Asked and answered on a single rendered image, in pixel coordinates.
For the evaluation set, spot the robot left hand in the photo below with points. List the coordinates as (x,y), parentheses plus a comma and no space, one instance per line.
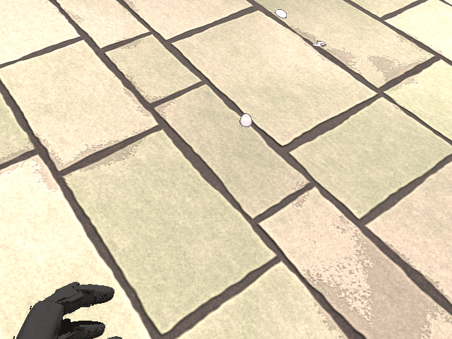
(45,319)

